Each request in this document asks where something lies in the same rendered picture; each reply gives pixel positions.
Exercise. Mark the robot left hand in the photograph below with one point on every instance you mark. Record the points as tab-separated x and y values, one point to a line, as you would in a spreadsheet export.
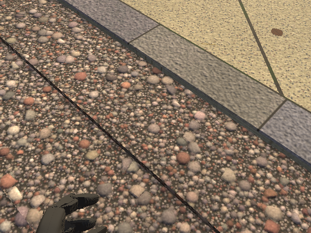
53	219

